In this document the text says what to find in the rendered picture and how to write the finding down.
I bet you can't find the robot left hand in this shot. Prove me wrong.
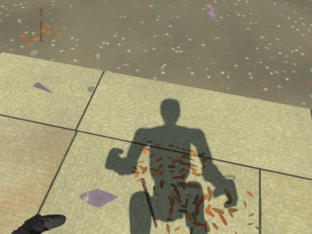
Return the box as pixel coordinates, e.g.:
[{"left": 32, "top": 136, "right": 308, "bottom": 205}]
[{"left": 11, "top": 214, "right": 66, "bottom": 234}]

